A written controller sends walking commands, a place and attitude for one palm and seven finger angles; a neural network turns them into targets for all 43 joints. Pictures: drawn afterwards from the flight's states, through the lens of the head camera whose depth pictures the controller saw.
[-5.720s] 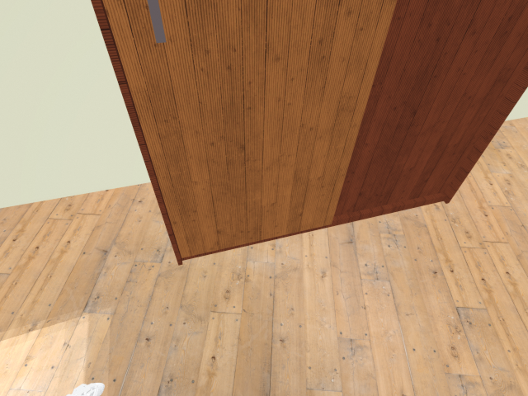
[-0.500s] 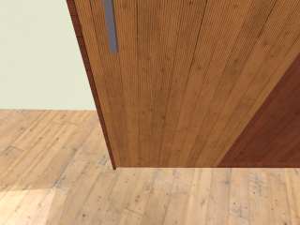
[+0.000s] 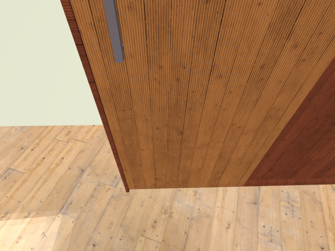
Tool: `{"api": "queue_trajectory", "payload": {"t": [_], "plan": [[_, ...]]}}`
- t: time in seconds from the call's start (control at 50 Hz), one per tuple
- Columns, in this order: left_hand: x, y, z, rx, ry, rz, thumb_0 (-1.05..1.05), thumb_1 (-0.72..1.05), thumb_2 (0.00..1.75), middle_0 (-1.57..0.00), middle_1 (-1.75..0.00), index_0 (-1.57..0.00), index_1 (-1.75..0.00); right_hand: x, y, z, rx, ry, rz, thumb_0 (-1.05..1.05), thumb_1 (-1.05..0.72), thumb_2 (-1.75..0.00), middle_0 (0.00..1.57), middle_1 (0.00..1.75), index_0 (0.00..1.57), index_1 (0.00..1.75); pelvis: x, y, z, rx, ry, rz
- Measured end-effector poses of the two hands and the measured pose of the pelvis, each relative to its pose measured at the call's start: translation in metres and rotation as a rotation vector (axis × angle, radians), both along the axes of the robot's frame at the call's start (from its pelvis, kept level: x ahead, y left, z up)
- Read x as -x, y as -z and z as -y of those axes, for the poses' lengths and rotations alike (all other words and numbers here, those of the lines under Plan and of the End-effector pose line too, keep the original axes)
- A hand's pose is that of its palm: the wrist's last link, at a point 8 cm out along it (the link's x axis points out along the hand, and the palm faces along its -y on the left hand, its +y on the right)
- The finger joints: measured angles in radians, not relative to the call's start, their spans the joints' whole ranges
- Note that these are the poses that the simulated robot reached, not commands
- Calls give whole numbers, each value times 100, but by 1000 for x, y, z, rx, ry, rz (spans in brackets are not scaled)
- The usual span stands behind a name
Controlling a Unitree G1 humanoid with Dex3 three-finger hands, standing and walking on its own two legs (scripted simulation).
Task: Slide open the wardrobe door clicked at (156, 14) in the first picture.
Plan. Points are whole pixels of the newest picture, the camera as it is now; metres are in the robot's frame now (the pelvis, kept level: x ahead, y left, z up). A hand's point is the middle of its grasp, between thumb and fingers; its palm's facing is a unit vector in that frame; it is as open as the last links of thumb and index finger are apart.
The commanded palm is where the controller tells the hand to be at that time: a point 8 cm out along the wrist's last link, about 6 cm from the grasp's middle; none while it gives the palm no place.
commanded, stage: look again from close up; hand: left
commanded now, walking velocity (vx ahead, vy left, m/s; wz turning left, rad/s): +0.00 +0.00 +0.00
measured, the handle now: (115, 25) +0.53 +0.16 +0.27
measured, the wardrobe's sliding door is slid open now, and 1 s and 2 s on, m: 0.00 0.00 0.00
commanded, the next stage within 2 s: raise the hand with hooked fingers in 0.64 s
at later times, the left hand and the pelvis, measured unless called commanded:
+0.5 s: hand out of the picture +0.05 +0.19 -0.17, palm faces +0.00 -0.97 -0.24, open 7.3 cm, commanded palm none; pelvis +0.01 +0.00 +0.00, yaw +0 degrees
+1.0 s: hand (88, 198) +0.21 +0.18 +0.05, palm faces +0.18 -0.98 -0.07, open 7.8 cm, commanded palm +0.12 +0.25 -0.01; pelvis -0.01 -0.02 -0.02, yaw +0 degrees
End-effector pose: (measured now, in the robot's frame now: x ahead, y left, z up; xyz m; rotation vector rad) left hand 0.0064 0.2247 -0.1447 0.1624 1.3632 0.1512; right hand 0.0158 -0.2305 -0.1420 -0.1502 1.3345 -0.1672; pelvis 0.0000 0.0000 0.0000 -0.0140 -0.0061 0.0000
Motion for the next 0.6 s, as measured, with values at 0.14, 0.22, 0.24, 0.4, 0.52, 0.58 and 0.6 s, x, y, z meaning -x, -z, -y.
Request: {"api": "queue_trajectory", "payload": {"t": [0.14,0.22,0.24,0.4,0.52,0.58,0.6], "plan": [[-19,-3,-12,-28,10,50,0,91,89,-20,-30,-20,-30,-13,8,-6,-15,-17,47,1,-93,-90,20,30,20,29,-9,5,-5,-11,-5,9],[-29,-5,-16,-38,15,73,0,91,89,-20,-30,-20,-30,-18,8,-6,-17,-22,55,1,-93,-90,20,30,20,29,-11,5,-4,-18,-2,16],[-31,-6,-16,-40,16,77,0,91,89,-20,-30,-20,-30,-19,8,-6,-17,-24,56,1,-93,-90,20,30,20,29,-12,5,-4,-19,-1,17],[-37,-7,-17,-42,25,76,0,91,89,-20,-30,-20,-30,-24,3,2,-6,-35,50,1,-92,-90,20,30,20,29,-13,3,1,-23,3,14],[-33,-6,-16,-38,23,61,0,91,89,-20,-30,-20,-30,-27,0,12,14,-40,42,1,-91,-90,20,30,20,30,-12,2,4,-23,4,14],[-31,-5,-15,-36,22,53,0,91,89,-20,-30,-21,-30,-29,-2,17,25,-43,41,1,-91,-90,20,30,20,29,-12,1,6,-23,4,15],[-31,-5,-15,-36,22,51,0,91,89,-20,-30,-21,-30,-30,-3,18,28,-44,41,1,-91,-90,20,30,20,29,-12,1,6,-22,4,15]]}}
